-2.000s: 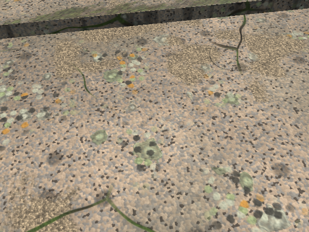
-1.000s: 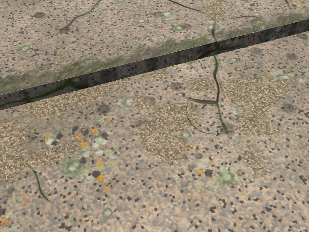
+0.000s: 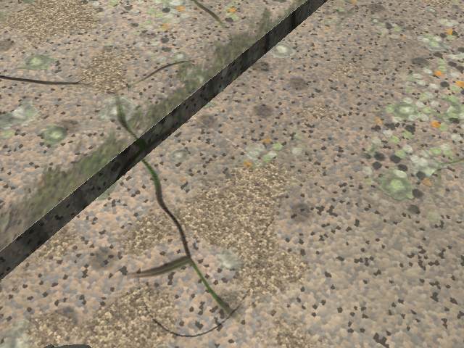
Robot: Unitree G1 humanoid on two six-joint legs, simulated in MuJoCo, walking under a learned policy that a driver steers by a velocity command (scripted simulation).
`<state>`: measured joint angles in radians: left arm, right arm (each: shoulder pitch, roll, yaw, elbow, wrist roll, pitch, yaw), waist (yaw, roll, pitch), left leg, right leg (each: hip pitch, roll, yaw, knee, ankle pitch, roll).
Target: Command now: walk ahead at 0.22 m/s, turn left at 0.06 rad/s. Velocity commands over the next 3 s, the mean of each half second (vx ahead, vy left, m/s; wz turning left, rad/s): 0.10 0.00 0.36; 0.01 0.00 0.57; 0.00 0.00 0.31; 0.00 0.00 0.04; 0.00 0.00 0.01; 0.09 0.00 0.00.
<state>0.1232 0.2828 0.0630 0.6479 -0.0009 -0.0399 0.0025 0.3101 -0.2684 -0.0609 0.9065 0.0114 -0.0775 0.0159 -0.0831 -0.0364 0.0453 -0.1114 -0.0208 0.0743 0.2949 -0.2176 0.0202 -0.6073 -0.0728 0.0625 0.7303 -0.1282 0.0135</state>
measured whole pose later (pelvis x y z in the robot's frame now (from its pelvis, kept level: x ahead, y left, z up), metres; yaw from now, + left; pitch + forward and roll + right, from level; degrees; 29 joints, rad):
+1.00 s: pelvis +0.11 -0.01 -0.01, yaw +33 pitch +2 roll -1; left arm 0.12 0.29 0.08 0.76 0.01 -0.02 0.01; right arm 0.16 -0.33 -0.08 0.65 0.02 0.05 -0.03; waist -0.02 0.05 0.03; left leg -0.37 -0.12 -0.22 0.66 -0.38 0.02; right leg -0.27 0.04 0.05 0.48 -0.23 0.00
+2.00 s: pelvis +0.09 +0.02 -0.01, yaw +41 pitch -2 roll +0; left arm 0.17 0.27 0.03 1.00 0.00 0.00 0.03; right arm 0.21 -0.25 -0.04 0.82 -0.01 0.01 -0.02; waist 0.02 0.00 0.04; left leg -0.17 -0.03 -0.03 0.49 -0.29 0.02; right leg -0.17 -0.05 0.00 0.47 -0.27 0.05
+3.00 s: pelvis +0.13 +0.02 -0.01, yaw +40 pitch +0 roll +1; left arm 0.31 0.21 0.03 1.10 -0.02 -0.07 0.02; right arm 0.35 -0.24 -0.04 1.05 0.03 -0.03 -0.03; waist 0.00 0.02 -0.01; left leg -0.17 0.01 -0.03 0.52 -0.36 0.02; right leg -0.24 -0.01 -0.05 0.59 -0.40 -0.07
